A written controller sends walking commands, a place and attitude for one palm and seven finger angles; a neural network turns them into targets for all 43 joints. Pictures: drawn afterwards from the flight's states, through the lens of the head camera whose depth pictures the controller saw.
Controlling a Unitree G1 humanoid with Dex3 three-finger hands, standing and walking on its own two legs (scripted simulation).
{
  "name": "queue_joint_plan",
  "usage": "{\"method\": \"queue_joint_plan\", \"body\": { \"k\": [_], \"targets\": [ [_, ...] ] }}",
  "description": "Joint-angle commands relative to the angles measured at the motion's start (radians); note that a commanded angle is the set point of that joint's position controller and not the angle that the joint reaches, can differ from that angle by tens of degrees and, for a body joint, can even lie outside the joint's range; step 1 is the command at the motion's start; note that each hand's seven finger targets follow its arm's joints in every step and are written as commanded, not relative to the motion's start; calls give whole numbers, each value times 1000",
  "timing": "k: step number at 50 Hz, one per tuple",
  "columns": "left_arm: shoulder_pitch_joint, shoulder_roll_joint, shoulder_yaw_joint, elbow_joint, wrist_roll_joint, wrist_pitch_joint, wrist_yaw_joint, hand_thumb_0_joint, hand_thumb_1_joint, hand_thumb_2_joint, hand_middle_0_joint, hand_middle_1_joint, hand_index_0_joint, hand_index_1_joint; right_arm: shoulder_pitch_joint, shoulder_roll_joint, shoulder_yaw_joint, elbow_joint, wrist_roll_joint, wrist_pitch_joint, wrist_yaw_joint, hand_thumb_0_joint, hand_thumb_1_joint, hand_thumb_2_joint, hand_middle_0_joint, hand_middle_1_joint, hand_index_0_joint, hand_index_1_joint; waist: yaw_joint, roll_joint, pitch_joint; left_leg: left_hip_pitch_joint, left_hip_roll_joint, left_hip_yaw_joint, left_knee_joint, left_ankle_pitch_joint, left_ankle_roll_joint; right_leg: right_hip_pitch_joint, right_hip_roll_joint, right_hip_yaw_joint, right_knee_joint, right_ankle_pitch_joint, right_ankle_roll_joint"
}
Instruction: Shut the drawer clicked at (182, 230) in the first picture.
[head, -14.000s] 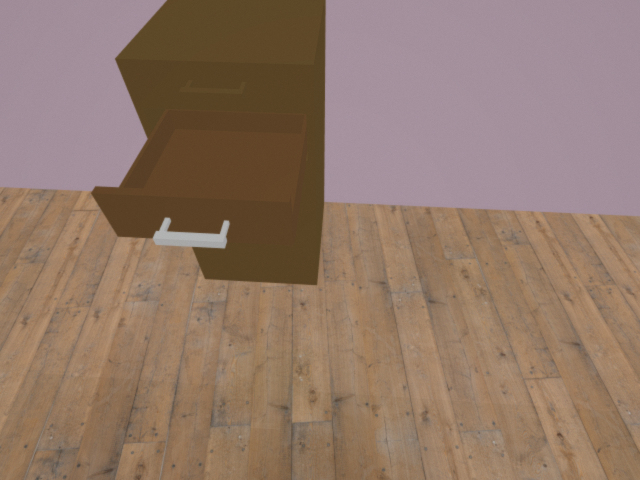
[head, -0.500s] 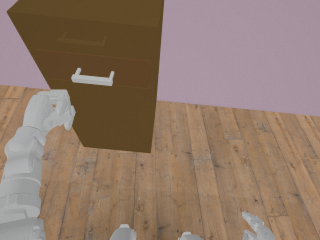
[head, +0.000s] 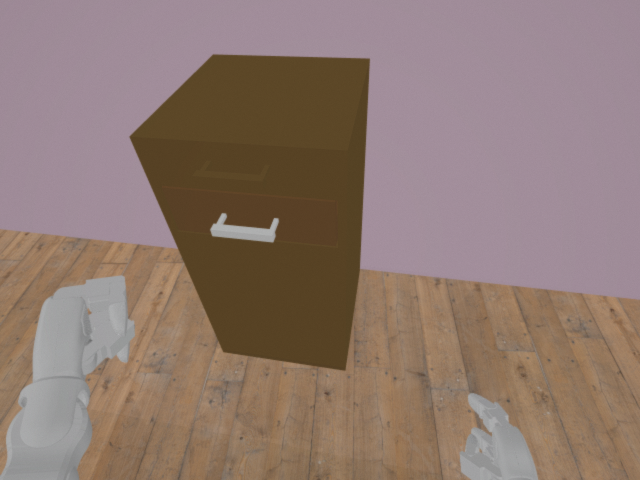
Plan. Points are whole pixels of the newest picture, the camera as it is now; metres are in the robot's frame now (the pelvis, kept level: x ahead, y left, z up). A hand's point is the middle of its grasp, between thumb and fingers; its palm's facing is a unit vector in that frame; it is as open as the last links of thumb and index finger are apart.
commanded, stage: draw the hand back to the body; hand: left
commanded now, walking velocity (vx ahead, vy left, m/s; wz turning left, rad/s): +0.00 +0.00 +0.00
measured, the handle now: (245, 226) +0.64 +0.23 -0.09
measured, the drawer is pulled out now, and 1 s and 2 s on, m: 0.00 0.00 0.00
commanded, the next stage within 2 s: step back with the hand held close in 0.38 s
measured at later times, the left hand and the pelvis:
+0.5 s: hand (94, 364) +0.18 +0.22 +0.16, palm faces +0.40 -0.83 -0.39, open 3.3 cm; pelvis +0.00 -0.02 +0.01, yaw +0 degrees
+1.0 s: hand (37, 392) +0.15 +0.25 +0.17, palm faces +0.29 -0.81 -0.51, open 3.2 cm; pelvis -0.04 +0.02 +0.01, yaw -1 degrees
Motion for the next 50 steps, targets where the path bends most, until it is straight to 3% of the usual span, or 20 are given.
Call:
{"method": "queue_joint_plan", "body": {
  "k": [1,7,10,12,14,15,17,22,24,25,26,28,32,35,39,40,44,50],
  "targets": [
    [-47,213,159,-364,-4,-70,11,0,900,900,-1400,-1600,-1400,-1600,-132,-97,-50,-150,-9,-72,-8,0,-900,-900,200,300,200,300,17,-24,-76,157,-3,14,-122,237,27,23,22,-51,-130,314,-38],
    [132,201,193,-536,2,-94,14,0,900,900,-1400,-1600,-1400,-1600,-131,-79,-52,-141,-19,-116,-6,0,-900,-900,200,300,200,300,30,30,-38,196,-4,26,-139,249,21,38,23,-50,-177,317,-36],
    [227,199,213,-578,4,-106,10,0,900,900,-1400,-1600,-1400,-1600,-132,-81,-63,-137,-23,-140,-7,0,-900,-900,200,300,200,300,36,-15,-9,210,-4,32,-137,251,23,25,32,-47,-209,326,-33],
    [214,154,179,-499,1,-97,6,0,900,900,-1400,-1600,-1400,-1600,-117,-87,-64,-122,-23,-134,-8,0,-900,-900,200,300,200,300,19,-79,34,199,-1,31,-145,219,27,11,30,-48,-211,291,-25],
    [193,142,179,-435,3,-91,8,0,900,900,-1400,-1600,-1400,-1600,-114,-91,-70,-111,-23,-127,-15,0,-900,-900,200,300,200,300,13,-109,83,196,0,34,-152,179,31,-19,29,-44,-231,239,-19],
    [177,138,174,-420,6,-92,6,0,900,900,-1400,-1600,-1400,-1600,-115,-95,-74,-107,-24,-127,-19,0,-900,-900,200,300,200,300,11,-95,107,204,-5,38,-151,167,31,-36,33,-39,-255,217,-20],
    [135,153,182,-434,9,-100,11,0,900,900,-1400,-1600,-1400,-1600,-114,-94,-71,-109,-26,-125,-25,0,-900,-900,200,300,200,300,16,-61,72,218,-6,32,-161,159,33,-13,23,-39,-241,196,-22],
    [148,188,198,-528,16,-121,19,0,900,900,-1400,-1600,-1400,-1600,-134,-85,-66,-114,-36,-151,-28,0,-900,-900,200,300,200,300,41,-18,-44,255,-11,34,-159,231,36,68,16,-33,-221,285,-27],
    [162,192,200,-545,17,-120,21,0,900,900,-1400,-1600,-1400,-1600,-138,-84,-65,-112,-37,-161,-26,0,-900,-900,200,300,200,300,44,-1,-41,256,-11,39,-155,270,33,75,16,-33,-217,340,-27],
    [173,207,216,-534,18,-118,21,0,900,900,-1400,-1600,-1400,-1600,-142,-86,-67,-107,-39,-166,-26,0,-900,-900,200,300,200,300,48,-23,-21,252,-13,39,-155,266,31,65,23,-30,-239,334,-26],
    [114,286,317,-569,27,-153,27,0,900,900,-1400,-1600,-1400,-1600,-117,-120,-77,-124,-38,-127,-12,0,-900,-900,200,300,200,300,-12,-52,93,168,-2,28,-115,222,43,-55,-32,59,-293,395,-25],
    [216,208,257,-455,32,-157,19,0,900,900,-1400,-1600,-1400,-1600,-129,-100,-84,-111,-37,-87,1,0,-900,-900,200,300,200,300,-13,-96,94,150,-3,19,-98,214,37,-62,-55,57,-295,406,-30],
    [298,185,253,-459,28,-189,14,0,900,900,-1400,-1600,-1400,-1600,-112,-109,-105,-129,-34,-44,10,0,-900,-900,200,300,200,300,-17,-40,-7,169,18,18,-143,379,33,11,-38,2,-227,494,-14],
    [354,204,273,-495,20,-197,13,0,900,900,-1400,-1600,-1400,-1600,-124,-110,-115,-147,-31,-25,8,0,-900,-900,200,300,200,300,-7,-15,-97,212,27,27,-150,523,35,42,-23,-26,-192,557,0],
    [389,227,290,-547,14,-201,22,0,900,900,-1400,-1600,-1400,-1600,-120,-105,-119,-170,-25,-4,4,0,-900,-900,200,300,200,300,-8,-47,-160,209,35,17,-156,585,34,65,-7,-40,-164,568,10],
    [388,250,308,-569,14,-205,26,0,900,900,-1400,-1600,-1400,-1600,-125,-111,-122,-174,-26,-3,1,0,-900,-900,200,300,200,300,-3,-20,-170,205,32,19,-161,580,34,65,-3,-41,-163,559,11],
    [398,234,294,-568,13,-211,37,0,900,900,-1400,-1600,-1400,-1600,-109,-108,-124,-174,-23,0,-3,0,-900,-900,200,300,200,300,-14,-13,-139,154,37,13,-178,509,34,44,5,-41,-160,488,15],
    [367,232,287,-558,23,-239,49,0,900,900,-1400,-1600,-1400,-1600,-104,-121,-127,-167,-24,-19,-8,0,-900,-900,200,300,200,300,-29,10,-75,25,41,-14,-240,199,42,39,19,-27,-175,323,14]
  ]
}}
